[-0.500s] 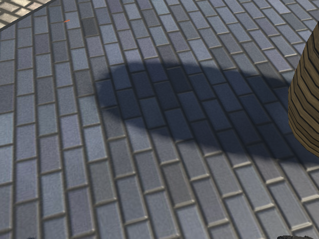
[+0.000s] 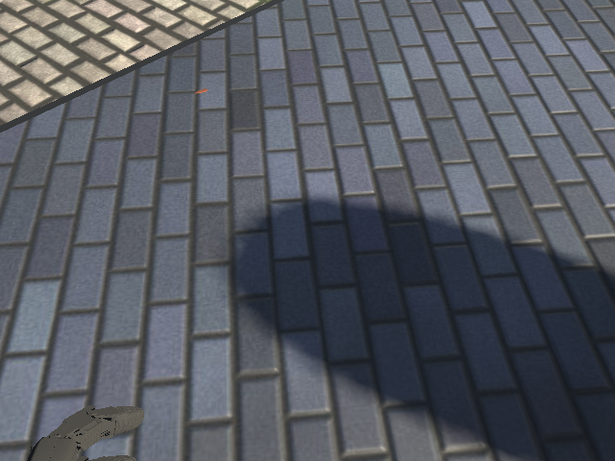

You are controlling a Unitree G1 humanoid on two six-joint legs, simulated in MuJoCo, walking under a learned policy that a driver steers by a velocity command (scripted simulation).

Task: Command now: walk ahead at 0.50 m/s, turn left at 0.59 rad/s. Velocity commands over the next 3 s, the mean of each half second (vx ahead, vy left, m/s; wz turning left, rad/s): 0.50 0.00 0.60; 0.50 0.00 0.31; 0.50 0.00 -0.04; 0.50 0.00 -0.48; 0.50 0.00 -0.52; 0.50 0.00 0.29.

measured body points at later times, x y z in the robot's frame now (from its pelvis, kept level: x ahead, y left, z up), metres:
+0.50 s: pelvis +0.25 +0.04 +0.00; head +0.29 +0.06 +0.44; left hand +0.18 +0.33 -0.13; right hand +0.55 -0.11 -0.07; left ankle +0.35 +0.17 -0.72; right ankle +0.12 -0.13 -0.72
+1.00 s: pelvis +0.53 +0.13 +0.01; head +0.55 +0.15 +0.46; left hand +0.62 +0.44 -0.08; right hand +0.68 -0.12 -0.11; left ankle +0.35 +0.17 -0.72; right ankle +0.72 +0.09 -0.71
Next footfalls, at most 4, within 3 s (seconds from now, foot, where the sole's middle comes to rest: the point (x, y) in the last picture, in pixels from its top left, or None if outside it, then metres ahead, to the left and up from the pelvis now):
0.50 left None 0.39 0.19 -0.76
1.02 right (248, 348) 0.75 0.11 -0.76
1.54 left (109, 302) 0.90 0.45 -0.76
2.06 right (198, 203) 1.22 0.24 -0.76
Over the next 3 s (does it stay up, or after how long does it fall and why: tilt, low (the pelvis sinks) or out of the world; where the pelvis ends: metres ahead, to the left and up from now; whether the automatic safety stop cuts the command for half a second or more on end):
stays up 1.59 0.32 0.01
